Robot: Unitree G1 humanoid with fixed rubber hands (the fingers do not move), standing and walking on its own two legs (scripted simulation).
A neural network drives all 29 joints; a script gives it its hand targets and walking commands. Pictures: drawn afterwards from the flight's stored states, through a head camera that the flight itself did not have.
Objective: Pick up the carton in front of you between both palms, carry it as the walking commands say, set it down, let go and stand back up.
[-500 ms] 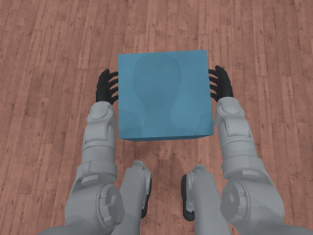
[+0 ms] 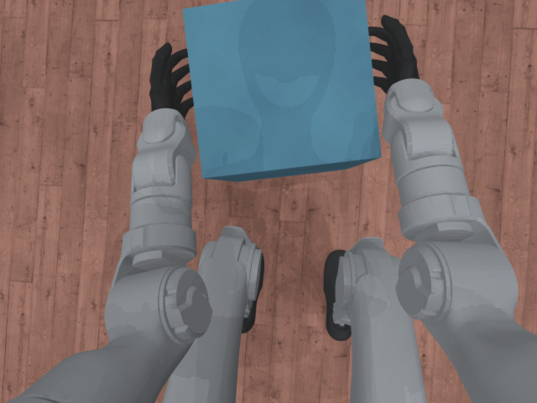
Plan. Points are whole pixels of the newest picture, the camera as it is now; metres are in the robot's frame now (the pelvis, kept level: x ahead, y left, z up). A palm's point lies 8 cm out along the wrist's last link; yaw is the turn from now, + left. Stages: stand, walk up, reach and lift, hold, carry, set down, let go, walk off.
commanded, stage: set down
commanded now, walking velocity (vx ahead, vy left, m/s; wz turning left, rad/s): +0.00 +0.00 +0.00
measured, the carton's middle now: (283, 108) +0.50 +0.03 -0.19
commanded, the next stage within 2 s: none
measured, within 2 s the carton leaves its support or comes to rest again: rests again in 1.00 s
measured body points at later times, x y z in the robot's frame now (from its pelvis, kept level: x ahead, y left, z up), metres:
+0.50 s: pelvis +0.00 +0.00 -0.09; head +0.36 -0.02 +0.18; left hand +0.52 +0.20 -0.23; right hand +0.57 -0.10 -0.25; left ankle +0.10 +0.12 -0.43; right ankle +0.10 -0.10 -0.43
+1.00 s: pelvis -0.01 +0.00 -0.10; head +0.35 -0.01 +0.17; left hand +0.51 +0.20 -0.26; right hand +0.56 -0.10 -0.27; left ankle +0.10 +0.12 -0.43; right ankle +0.10 -0.10 -0.43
